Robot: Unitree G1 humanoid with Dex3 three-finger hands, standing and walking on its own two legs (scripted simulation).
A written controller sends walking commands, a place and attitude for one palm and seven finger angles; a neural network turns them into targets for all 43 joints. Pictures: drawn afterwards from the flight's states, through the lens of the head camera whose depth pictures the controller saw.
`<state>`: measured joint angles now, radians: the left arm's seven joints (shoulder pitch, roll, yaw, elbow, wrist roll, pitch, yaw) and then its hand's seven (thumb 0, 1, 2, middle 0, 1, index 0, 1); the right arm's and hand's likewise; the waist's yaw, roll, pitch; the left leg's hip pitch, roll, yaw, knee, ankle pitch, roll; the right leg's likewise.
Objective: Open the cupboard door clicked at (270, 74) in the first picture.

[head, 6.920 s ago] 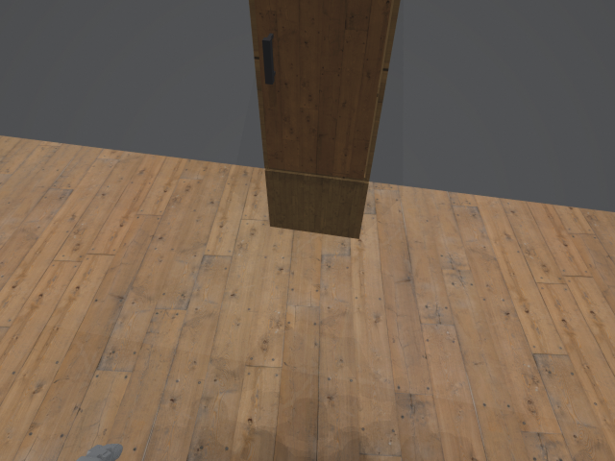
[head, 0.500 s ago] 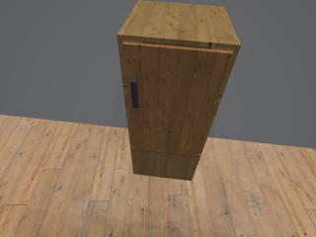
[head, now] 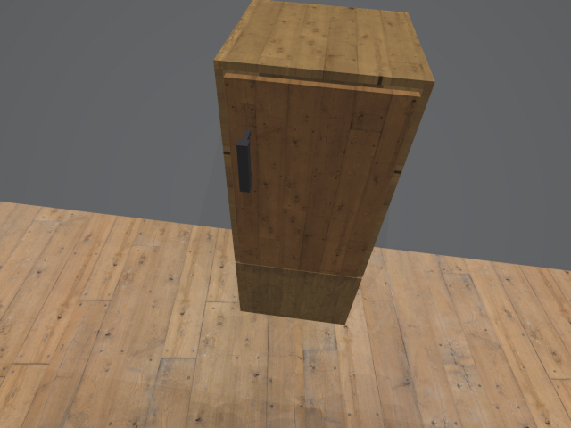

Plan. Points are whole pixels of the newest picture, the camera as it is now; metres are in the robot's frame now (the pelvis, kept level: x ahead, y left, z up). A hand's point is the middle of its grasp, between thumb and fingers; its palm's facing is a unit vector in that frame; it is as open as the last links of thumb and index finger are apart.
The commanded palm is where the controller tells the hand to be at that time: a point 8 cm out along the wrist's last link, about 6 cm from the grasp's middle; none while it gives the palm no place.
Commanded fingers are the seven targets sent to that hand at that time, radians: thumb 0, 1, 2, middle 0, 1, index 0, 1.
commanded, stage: look again from close up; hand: left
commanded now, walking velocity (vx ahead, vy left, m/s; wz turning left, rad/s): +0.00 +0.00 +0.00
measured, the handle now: (246, 161) +0.63 +0.13 +0.01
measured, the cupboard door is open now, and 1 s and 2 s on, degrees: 0 0 0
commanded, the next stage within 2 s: shuffle to correct the standing spot in 0.42 s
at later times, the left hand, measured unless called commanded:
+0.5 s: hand out of the picture -0.01 +0.15 -0.18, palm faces +0.03 -0.99 -0.15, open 7.4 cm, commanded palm none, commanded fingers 0.00 0.90 0.90 -0.20 -0.30 -0.20 -0.30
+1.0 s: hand out of the picture +0.00 +0.12 -0.18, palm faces +0.09 -0.99 -0.13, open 7.4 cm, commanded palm none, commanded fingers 0.00 0.90 0.90 -0.20 -0.30 -0.20 -0.30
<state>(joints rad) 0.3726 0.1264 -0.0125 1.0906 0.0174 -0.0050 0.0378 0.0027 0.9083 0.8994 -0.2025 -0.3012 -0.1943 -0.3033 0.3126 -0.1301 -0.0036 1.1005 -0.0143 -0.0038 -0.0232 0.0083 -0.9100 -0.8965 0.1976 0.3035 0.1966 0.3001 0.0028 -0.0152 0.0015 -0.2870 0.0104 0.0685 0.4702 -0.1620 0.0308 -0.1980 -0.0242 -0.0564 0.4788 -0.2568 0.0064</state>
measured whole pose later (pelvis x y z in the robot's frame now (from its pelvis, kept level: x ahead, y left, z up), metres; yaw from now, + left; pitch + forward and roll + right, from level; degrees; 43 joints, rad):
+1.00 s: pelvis +0.08 -0.02 -0.01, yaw -1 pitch +0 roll -1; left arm 0.46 0.09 0.02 1.10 0.02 -0.03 0.04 0.00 0.91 0.90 -0.20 -0.30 -0.19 -0.30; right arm 0.30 -0.14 -0.02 1.09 -0.02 -0.02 -0.03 0.02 -0.92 -0.90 0.20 0.30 0.20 0.30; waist 0.03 -0.01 0.02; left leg -0.31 0.04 0.11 0.60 -0.23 0.03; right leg -0.13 0.02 -0.06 0.54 -0.41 -0.03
